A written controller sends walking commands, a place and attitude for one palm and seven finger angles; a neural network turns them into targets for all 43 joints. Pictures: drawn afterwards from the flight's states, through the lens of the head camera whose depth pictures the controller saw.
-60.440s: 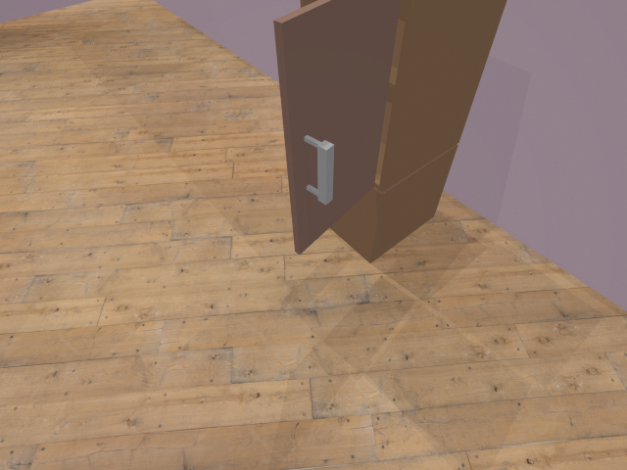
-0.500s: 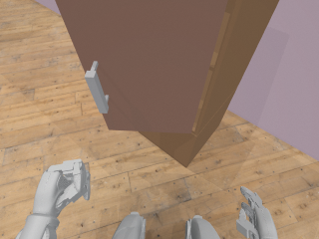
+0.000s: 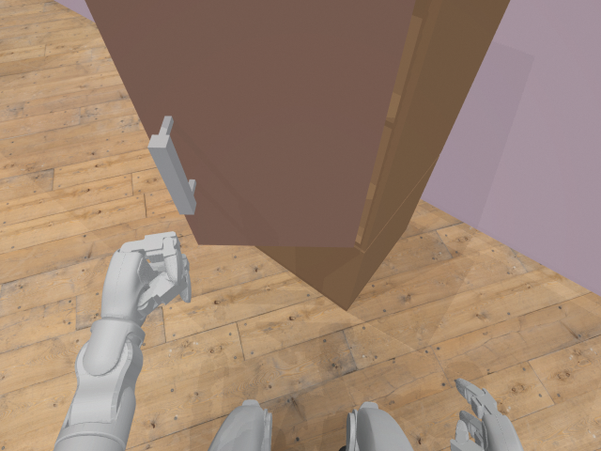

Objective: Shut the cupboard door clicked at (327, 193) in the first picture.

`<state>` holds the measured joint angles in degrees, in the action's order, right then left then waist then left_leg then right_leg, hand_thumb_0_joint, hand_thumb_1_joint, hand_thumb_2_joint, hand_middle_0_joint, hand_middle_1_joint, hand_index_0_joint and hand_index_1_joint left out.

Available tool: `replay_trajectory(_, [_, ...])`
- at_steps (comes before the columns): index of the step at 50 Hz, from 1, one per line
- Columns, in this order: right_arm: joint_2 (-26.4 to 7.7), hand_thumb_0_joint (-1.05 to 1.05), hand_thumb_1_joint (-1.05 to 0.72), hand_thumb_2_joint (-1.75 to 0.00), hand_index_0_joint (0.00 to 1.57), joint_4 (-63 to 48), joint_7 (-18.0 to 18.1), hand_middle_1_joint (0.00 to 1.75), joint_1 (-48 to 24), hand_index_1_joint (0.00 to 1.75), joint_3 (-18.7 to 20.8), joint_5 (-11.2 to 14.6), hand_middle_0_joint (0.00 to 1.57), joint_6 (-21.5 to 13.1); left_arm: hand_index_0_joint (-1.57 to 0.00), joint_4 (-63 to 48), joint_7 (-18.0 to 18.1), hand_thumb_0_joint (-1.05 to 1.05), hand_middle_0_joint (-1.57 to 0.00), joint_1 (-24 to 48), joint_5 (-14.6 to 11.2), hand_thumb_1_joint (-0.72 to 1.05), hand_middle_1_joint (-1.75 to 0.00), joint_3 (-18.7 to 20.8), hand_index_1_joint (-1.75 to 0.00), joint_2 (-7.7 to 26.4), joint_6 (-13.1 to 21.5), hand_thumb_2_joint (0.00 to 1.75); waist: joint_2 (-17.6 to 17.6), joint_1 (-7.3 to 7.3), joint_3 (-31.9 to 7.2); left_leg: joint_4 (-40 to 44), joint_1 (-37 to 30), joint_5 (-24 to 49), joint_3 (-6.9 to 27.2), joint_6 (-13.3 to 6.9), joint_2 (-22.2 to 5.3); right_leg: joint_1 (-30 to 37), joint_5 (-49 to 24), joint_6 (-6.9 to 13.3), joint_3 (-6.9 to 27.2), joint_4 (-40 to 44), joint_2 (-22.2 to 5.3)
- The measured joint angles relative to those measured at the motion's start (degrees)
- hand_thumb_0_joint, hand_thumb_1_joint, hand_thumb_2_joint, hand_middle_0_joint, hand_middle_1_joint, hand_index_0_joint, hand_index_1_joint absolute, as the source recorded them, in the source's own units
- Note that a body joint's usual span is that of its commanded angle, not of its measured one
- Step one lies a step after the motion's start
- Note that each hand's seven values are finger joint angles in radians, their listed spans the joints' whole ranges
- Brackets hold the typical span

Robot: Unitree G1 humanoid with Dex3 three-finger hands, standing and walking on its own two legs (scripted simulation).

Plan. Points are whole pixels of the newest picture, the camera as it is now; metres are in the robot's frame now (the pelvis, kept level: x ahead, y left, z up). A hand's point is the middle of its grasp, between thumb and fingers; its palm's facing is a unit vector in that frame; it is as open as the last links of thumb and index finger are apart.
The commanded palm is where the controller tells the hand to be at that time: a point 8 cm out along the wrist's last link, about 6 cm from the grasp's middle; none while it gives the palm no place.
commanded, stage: bring the fist close to the handle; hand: left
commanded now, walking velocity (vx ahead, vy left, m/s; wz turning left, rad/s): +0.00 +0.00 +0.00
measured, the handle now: (178, 168) +0.51 +0.21 +0.04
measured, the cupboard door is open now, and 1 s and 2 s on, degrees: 37 37 27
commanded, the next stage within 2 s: push the door shut along its arc in 0.82 s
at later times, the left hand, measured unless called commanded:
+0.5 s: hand (210, 214) +0.42 +0.14 +0.05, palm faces -0.02 -1.00 -0.01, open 3.1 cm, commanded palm +0.39 +0.20 +0.05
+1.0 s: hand (209, 213) +0.42 +0.15 +0.05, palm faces -0.03 -1.00 -0.04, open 3.1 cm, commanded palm +0.40 +0.20 +0.05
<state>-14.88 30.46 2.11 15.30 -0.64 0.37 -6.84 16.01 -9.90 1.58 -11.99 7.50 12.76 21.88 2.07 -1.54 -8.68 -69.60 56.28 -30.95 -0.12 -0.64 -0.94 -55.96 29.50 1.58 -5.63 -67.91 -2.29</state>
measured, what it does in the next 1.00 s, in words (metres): stands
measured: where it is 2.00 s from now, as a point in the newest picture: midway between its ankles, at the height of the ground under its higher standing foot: outside the picture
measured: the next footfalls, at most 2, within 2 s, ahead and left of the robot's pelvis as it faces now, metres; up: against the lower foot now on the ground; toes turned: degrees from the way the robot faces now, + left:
none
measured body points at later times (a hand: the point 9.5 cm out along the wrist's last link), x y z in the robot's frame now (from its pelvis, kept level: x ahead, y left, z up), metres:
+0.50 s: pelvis +0.00 +0.00 +0.00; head +0.10 +0.00 +0.44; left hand +0.41 +0.20 +0.05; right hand +0.10 -0.26 -0.11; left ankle +0.02 +0.11 -0.64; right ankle +0.03 -0.11 -0.64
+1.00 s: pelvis +0.00 +0.00 +0.01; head +0.10 +0.00 +0.44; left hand +0.41 +0.20 +0.05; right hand +0.09 -0.26 -0.11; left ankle +0.02 +0.11 -0.64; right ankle +0.03 -0.11 -0.64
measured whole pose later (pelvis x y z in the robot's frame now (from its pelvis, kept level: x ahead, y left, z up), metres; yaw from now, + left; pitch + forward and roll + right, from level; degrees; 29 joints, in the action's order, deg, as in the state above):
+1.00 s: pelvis +0.00 +0.00 +0.01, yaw -1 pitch +20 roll +0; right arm -14.9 34.8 0.7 16.2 0.4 -0.5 -1.5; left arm 46.9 -8.7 28.8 -8.3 12.9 14.4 28.4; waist 1.5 -4.4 -8.2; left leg -67.0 57.8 -29.2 -1.7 -0.9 -1.2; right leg -58.4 27.4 1.3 -3.9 -65.9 -1.8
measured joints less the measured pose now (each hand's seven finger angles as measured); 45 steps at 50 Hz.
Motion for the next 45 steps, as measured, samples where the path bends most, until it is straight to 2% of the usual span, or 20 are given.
replay_trajectory(4, [0.0,0.01,-0.90,-0.90,0.20,0.8,0.4,0.29,-0.7,0.30,0.1,0.0,0.20,0.2,-1.30,4.4,-0.2,0.02,-1.30,4.6,0.6,0.90,-1.50,-0.6,-1.50,-0.4,-0.6,0.90,-0.3,-0.51,0.7,0.4,0.4,0.4,-0.4,-0.1,0.0,-0.6,-0.5,-0.1,0.4,0.2,0.0])
replay_trajectory(12, [0.8,0.01,-0.90,-0.90,0.20,2.5,-0.2,0.29,-0.8,0.30,0.2,-0.4,0.20,1.2,-1.30,12.0,2.4,0.02,-1.30,13.8,1.4,0.90,-1.50,3.3,-1.50,0.6,2.2,0.90,-0.9,-1.35,0.2,1.0,0.8,0.6,-1.0,-0.1,-0.2,-1.4,-0.8,-0.1,1.0,0.5,0.3])
replay_trajectory(16, [0.6,0.01,-0.90,-0.90,0.20,2.9,-0.6,0.29,-0.1,0.30,0.1,-0.1,0.20,2.1,-1.30,17.2,1.5,0.02,-1.30,17.4,1.7,0.90,-1.50,3.3,-1.50,1.6,1.4,0.90,-0.4,-1.45,0.2,1.6,0.6,0.9,-1.1,-0.2,-0.2,-1.2,-1.1,-0.3,1.1,1.3,0.3])
replay_trajectory(19, [0.4,0.01,-0.90,-0.90,0.20,3.2,-0.6,0.29,0.5,0.30,0.2,-0.1,0.20,2.3,-1.30,20.4,1.1,0.02,-1.30,19.8,1.6,0.90,-1.50,2.9,-1.50,1.2,1.0,0.90,-0.1,-1.61,0.5,2.1,0.5,1.2,-1.1,-0.3,-0.1,-1.1,-1.4,-0.4,1.1,1.8,0.2])
replay_trajectory(26, [0.4,0.01,-0.90,-0.90,0.20,4.5,-0.9,0.29,1.1,0.30,0.5,-0.9,0.20,2.9,-1.30,26.1,3.2,0.02,-1.30,25.7,3.5,0.90,-1.50,4.8,-1.50,0.2,4.6,0.90,-0.8,-2.81,0.5,1.7,2.0,1.2,-1.6,-0.4,-0.2,-2.9,-1.6,-0.4,1.7,1.2,0.3])
replay_trajectory(30, [0.5,0.01,-0.90,-0.90,0.20,4.1,-1.7,0.29,1.9,0.30,1.0,-1.1,0.20,4.1,-1.30,26.5,3.7,0.02,-1.30,25.6,4.3,0.90,-1.50,5.7,-1.50,0.9,5.3,0.90,-0.6,-3.21,0.1,1.9,2.1,1.1,-2.2,-0.4,-0.4,-3.3,-1.6,-0.4,2.2,1.2,0.6])
replay_trajectory(36, [0.3,0.00,-0.90,-0.90,0.20,3.9,-1.7,0.29,3.0,0.30,0.9,-0.7,0.20,5.4,-1.30,27.9,3.3,0.02,-1.30,23.6,3.6,0.90,-1.50,5.7,-1.50,0.7,4.7,0.90,-0.1,-2.77,0.5,3.6,0.2,1.6,-2.4,-0.5,-0.4,-1.7,-2.1,-0.6,2.5,2.7,0.6])
replay_trajectory(45, [0.4,0.00,-0.90,-0.90,0.20,5.0,-1.3,0.29,1.6,0.30,1.0,-1.1,0.20,4.7,-1.30,29.4,2.7,0.02,-1.30,26.5,3.9,0.90,-1.50,5.8,-1.50,1.5,8.5,0.90,-1.0,-2.79,0.8,2.6,1.6,1.7,-1.5,-0.2,-0.3,-2.5,-2.0,-0.2,1.5,2.0,0.5])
